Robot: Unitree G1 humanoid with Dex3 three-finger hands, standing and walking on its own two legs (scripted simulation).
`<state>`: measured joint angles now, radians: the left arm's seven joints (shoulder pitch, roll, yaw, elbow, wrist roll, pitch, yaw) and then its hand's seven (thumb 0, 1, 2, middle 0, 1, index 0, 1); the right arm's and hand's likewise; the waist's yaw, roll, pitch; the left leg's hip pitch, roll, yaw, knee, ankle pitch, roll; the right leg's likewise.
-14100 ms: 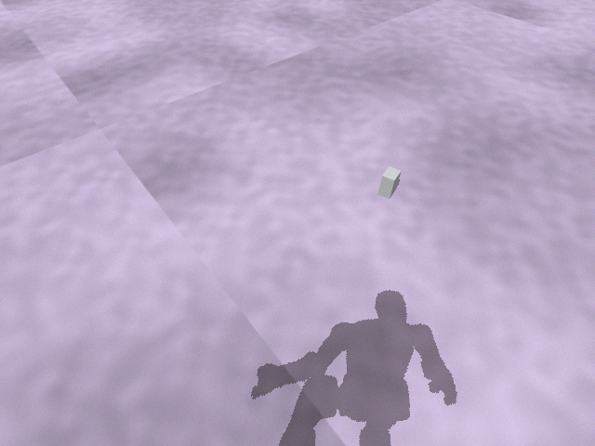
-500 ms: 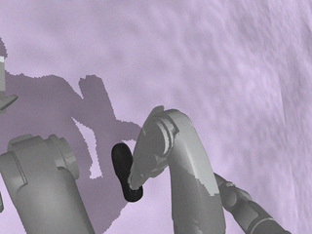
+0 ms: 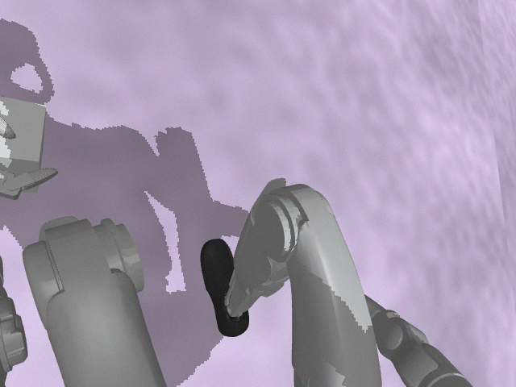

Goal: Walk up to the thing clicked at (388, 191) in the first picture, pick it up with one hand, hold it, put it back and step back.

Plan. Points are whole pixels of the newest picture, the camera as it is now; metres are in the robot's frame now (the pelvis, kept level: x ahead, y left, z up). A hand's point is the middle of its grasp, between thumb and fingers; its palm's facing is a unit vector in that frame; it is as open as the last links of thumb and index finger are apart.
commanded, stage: settle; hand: left
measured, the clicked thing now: (14, 149) +0.44 +0.23 -0.21
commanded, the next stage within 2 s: hold in 0.16 s
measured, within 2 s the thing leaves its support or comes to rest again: neither
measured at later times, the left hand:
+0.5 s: hand out of the picture +0.41 +0.27 -0.04, palm faces +0.14 -0.99 -0.09, open 8.3 cm
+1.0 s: hand out of the picture +0.38 +0.25 +0.19, palm faces +0.21 -0.98 -0.07, open 8.3 cm
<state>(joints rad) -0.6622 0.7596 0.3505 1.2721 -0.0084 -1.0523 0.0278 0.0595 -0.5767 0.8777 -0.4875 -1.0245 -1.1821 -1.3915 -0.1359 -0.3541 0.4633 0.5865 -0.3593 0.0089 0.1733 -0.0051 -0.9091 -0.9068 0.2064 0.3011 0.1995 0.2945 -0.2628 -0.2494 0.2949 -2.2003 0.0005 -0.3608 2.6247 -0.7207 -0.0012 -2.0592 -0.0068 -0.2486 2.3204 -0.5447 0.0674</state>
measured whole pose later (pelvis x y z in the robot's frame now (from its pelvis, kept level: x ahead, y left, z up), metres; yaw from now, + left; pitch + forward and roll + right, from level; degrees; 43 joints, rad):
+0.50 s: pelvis +0.01 -0.01 +0.03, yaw +5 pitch +26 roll -12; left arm -0.51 0.53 0.25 0.81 -0.08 -0.69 -0.14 0.05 -0.61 0.85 -0.52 -1.07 -1.25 -1.45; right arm 0.05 -0.31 0.20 0.61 -0.14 0.07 0.13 0.00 -0.92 -0.90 0.21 0.30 0.20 0.29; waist -0.17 -0.06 0.00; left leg -2.24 0.01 -0.19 2.46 -0.70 0.02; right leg -2.15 -0.05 -0.13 2.27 -0.59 0.04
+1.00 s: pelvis +0.04 -0.01 +0.18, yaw +12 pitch +32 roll -5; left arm -0.26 0.31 0.17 0.29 -0.17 -0.32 -0.11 0.05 -0.61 0.86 -0.52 -1.06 -1.23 -1.46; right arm 0.07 -0.26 0.00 0.55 0.04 0.02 -0.01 0.00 -0.96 -0.91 0.20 0.30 0.20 0.29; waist -0.05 0.03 -0.18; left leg -1.81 0.02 -0.06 1.95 -0.70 0.01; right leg -1.79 -0.07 -0.05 1.86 -0.62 0.03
